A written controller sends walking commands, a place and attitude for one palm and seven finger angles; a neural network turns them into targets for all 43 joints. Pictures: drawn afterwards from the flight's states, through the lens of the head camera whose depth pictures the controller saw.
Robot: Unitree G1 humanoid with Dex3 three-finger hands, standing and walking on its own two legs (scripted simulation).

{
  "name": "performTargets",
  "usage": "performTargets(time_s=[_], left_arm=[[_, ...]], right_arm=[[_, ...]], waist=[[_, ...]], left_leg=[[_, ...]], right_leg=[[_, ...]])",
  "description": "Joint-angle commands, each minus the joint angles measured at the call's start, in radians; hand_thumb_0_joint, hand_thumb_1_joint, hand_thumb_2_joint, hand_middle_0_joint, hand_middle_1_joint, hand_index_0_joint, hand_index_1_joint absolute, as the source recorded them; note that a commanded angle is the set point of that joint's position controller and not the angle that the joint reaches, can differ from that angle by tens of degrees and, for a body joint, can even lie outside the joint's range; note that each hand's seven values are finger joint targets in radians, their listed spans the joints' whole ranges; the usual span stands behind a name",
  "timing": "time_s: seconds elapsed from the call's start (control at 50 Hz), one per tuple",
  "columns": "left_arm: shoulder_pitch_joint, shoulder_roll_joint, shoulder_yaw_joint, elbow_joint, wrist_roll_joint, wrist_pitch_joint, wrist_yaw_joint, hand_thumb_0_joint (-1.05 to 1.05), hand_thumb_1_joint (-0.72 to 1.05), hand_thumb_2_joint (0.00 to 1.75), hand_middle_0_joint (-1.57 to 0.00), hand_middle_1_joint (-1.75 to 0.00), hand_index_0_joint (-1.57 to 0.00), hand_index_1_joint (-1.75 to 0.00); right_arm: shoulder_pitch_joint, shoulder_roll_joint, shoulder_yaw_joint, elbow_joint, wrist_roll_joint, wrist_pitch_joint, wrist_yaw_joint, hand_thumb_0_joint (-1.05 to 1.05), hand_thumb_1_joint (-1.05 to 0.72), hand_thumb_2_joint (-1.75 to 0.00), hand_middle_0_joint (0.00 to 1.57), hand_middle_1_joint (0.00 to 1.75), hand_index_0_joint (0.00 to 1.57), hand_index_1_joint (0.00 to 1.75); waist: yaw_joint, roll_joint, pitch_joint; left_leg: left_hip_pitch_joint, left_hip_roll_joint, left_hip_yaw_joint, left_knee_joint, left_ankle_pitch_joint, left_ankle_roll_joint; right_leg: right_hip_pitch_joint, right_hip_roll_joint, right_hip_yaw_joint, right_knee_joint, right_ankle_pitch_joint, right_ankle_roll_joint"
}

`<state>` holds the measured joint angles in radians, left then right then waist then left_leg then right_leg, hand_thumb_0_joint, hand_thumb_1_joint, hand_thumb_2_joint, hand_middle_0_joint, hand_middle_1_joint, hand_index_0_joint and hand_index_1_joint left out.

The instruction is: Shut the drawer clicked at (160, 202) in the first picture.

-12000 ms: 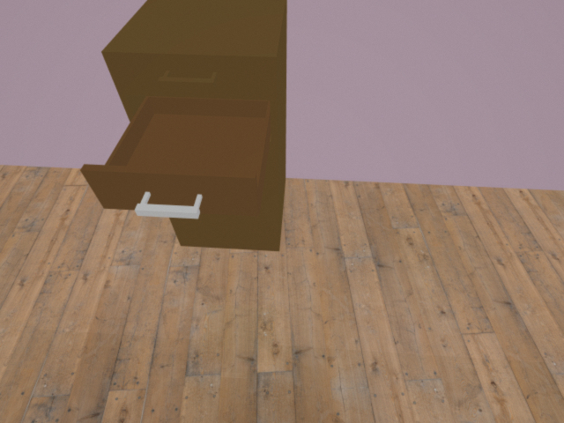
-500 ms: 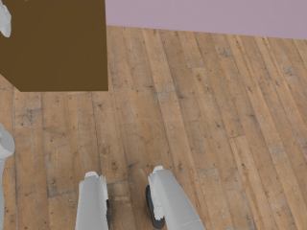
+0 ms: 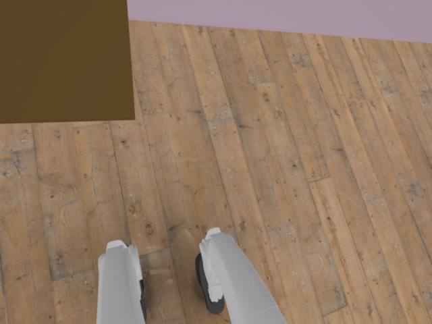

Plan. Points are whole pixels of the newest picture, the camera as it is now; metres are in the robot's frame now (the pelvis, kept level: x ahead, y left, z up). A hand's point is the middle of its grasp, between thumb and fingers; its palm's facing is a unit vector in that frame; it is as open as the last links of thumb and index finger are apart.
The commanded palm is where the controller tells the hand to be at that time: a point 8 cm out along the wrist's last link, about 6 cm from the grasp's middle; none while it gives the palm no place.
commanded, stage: push the drawer shut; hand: left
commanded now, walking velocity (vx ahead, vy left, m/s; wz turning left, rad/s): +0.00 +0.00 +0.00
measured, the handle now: out of the picture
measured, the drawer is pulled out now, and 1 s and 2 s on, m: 0.00 0.00 0.00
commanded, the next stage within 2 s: pull the fist back off the drawer in 0.10 s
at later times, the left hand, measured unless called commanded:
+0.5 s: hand out of the picture +0.60 +0.26 +0.08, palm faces +0.01 -1.00 -0.06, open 3.4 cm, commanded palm +0.61 +0.24 +0.08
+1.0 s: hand out of the picture +0.58 +0.26 +0.09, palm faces +0.03 -1.00 -0.05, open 3.3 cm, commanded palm +0.57 +0.27 +0.08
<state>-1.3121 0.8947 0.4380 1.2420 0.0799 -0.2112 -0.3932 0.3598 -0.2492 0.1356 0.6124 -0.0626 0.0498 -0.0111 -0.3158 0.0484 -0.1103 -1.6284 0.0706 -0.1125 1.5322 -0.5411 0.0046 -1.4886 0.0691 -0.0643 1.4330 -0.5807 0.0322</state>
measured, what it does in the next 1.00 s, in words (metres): stands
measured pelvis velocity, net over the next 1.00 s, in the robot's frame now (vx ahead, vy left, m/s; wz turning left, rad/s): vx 0.01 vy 0.00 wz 0.01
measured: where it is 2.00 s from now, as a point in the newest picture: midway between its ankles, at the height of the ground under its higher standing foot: (175, 299)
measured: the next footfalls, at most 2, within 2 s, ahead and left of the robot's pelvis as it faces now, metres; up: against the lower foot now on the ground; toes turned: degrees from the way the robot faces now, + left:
none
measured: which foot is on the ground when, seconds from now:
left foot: down 0.00-1.00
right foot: down 0.00-1.00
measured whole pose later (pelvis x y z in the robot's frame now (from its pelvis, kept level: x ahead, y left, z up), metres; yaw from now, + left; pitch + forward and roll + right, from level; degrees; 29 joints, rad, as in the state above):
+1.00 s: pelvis +0.01 +0.00 +0.02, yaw +1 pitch +34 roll -7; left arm -1.11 0.79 0.51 1.15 0.00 -0.26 -0.39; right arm 0.35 -0.26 0.10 0.60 -0.04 0.04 0.01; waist -0.26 0.05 -0.12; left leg -1.52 0.08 -0.09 1.46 -0.55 0.00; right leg -1.40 0.07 -0.04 1.38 -0.58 0.02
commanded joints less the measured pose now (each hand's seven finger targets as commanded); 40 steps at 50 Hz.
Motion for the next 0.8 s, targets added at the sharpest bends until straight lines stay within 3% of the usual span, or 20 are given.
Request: performTargets(time_s=[0.0, 0.06, 0.08, 0.14, 0.22, 0.32, 0.44, 0.46, 0.5, 0.62, 0.68, 0.74, 0.78], left_arm=[[-0.591, 0.197, -0.014, -0.262, -0.032, -0.073, 0.027, 0.00, 0.90, 0.90, -1.40, -1.60, -1.40, -1.60], [-0.610, 0.210, -0.020, -0.263, -0.030, -0.068, 0.030, 0.00, 0.90, 0.90, -1.40, -1.60, -1.40, -1.60], [-0.616, 0.210, -0.026, -0.258, -0.027, -0.070, 0.031, 0.00, 0.90, 0.90, -1.40, -1.60, -1.40, -1.60], [-0.619, 0.189, -0.053, -0.233, -0.030, -0.059, 0.032, 0.00, 0.90, 0.90, -1.40, -1.60, -1.40, -1.60], [-0.630, 0.221, -0.043, -0.251, -0.027, -0.059, 0.031, 0.00, 0.90, 0.90, -1.40, -1.60, -1.40, -1.60], [-0.632, 0.192, -0.046, -0.275, -0.020, -0.046, 0.037, 0.00, 0.90, 0.90, -1.40, -1.60, -1.40, -1.60], [-0.594, 0.191, -0.017, -0.297, -0.019, -0.034, 0.043, 0.00, 0.90, 0.90, -1.40, -1.60, -1.40, -1.60], [-0.575, 0.213, 0.008, -0.311, -0.021, -0.035, 0.046, 0.00, 0.90, 0.90, -1.40, -1.60, -1.40, -1.60], [-0.538, 0.182, -0.002, -0.308, -0.025, -0.033, 0.042, 0.00, 0.90, 0.90, -1.40, -1.60, -1.40, -1.60], [-0.407, 0.187, 0.027, -0.274, -0.030, -0.025, 0.040, 0.00, 0.90, 0.90, -1.40, -1.60, -1.40, -1.60], [-0.358, 0.168, 0.034, -0.291, -0.040, -0.031, 0.038, 0.00, 0.90, 0.90, -1.40, -1.60, -1.40, -1.60], [-0.256, 0.159, 0.060, -0.296, -0.069, -0.036, 0.027, 0.00, 0.90, 0.90, -1.40, -1.60, -1.40, -1.60], [-0.196, 0.195, 0.105, -0.291, -0.082, -0.046, 0.021, 0.00, 0.90, 0.90, -1.40, -1.60, -1.40, -1.60]], right_arm=[[0.252, -0.243, -0.080, 0.015, -0.002, -0.005, -0.020, 0.00, -0.90, -0.90, 0.20, 0.30, 0.20, 0.30], [0.251, -0.247, -0.075, 0.014, -0.001, -0.014, -0.027, 0.00, -0.90, -0.90, 0.20, 0.30, 0.20, 0.30], [0.252, -0.245, -0.071, 0.016, -0.002, -0.018, -0.029, 0.00, -0.90, -0.90, 0.20, 0.30, 0.20, 0.30], [0.241, -0.253, -0.064, 0.019, 0.002, -0.029, -0.036, 0.00, -0.90, -0.90, 0.20, 0.30, 0.20, 0.30], [0.245, -0.253, -0.060, 0.018, 0.001, -0.040, -0.042, 0.00, -0.90, -0.90, 0.20, 0.30, 0.20, 0.30], [0.251, -0.255, -0.069, 0.013, -0.004, -0.040, -0.036, 0.00, -0.90, -0.90, 0.20, 0.30, 0.20, 0.30], [0.259, -0.249, -0.077, 0.004, -0.006, -0.033, -0.022, 0.00, -0.90, -0.90, 0.20, 0.30, 0.20, 0.30], [0.263, -0.250, -0.080, 0.001, -0.007, -0.032, -0.021, 0.00, -0.90, -0.90, 0.20, 0.30, 0.20, 0.30], [0.260, -0.247, -0.083, -0.001, -0.005, -0.031, -0.015, 0.00, -0.90, -0.90, 0.20, 0.30, 0.20, 0.30], [0.259, -0.243, -0.088, -0.013, 0.001, -0.020, -0.006, 0.00, -0.90, -0.90, 0.20, 0.30, 0.20, 0.30], [0.263, -0.236, -0.096, -0.020, 0.003, -0.018, 0.000, 0.00, -0.90, -0.90, 0.20, 0.30, 0.20, 0.30], [0.253, -0.231, -0.105, -0.031, 0.010, -0.011, 0.004, 0.00, -0.90, -0.90, 0.20, 0.30, 0.20, 0.30], [0.251, -0.229, -0.105, -0.037, 0.013, -0.009, 0.004, 0.00, -0.90, -0.90, 0.20, 0.30, 0.20, 0.30]], waist=[[-0.060, 0.414, -0.626], [-0.066, 0.416, -0.641], [-0.069, 0.443, -0.630], [-0.084, 0.426, -0.589], [-0.076, 0.465, -0.621], [-0.071, 0.477, -0.634], [-0.047, 0.458, -0.645], [-0.037, 0.445, -0.660], [-0.027, 0.465, -0.651], [0.001, 0.381, -0.604], [0.016, 0.366, -0.620], [0.040, 0.312, -0.627], [0.059, 0.272, -0.619]], left_leg=[[0.780, 0.013, -0.040, -0.137, 0.361, 0.039], [0.762, 0.011, -0.037, -0.136, 0.321, 0.041], [0.770, 0.013, -0.042, -0.142, 0.319, 0.039], [0.739, 0.018, -0.044, -0.153, 0.244, 0.041], [0.751, 0.016, -0.043, -0.154, 0.257, 0.039], [0.805, 0.018, -0.071, -0.170, 0.252, 0.029], [0.813, 0.012, -0.073, -0.185, 0.248, 0.027], [0.819, 0.014, -0.073, -0.187, 0.260, 0.027], [0.842, 0.014, -0.077, -0.198, 0.270, 0.021], [0.793, 0.015, -0.061, -0.216, 0.262, 0.027], [0.803, 0.011, -0.051, -0.215, 0.308, 0.029], [0.779, 0.007, -0.022, -0.210, 0.356, 0.033], [0.736, 0.005, -0.007, -0.208, 0.372, 0.039]], right_leg=[[0.054, 0.012, -0.030, -0.168, 0.240, -0.068], [0.057, 0.014, -0.028, -0.168, 0.223, -0.068], [0.039, 0.013, -0.031, -0.163, 0.218, -0.071], [0.019, 0.012, -0.033, -0.170, 0.187, -0.066], [0.029, 0.012, -0.036, -0.161, 0.195, -0.069], [-0.006, 0.011, -0.046, -0.153, 0.195, -0.072], [0.022, 0.011, -0.043, -0.166, 0.194, -0.075], [0.039, 0.012, -0.044, -0.165, 0.199, -0.075], [0.025, 0.012, -0.045, -0.169, 0.201, -0.078], [0.077, 0.013, -0.041, -0.190, 0.194, -0.074], [0.105, 0.013, -0.036, -0.195, 0.213, -0.074], [0.174, 0.016, -0.028, -0.214, 0.248, -0.069], [0.231, 0.017, -0.019, -0.217, 0.270, -0.067]])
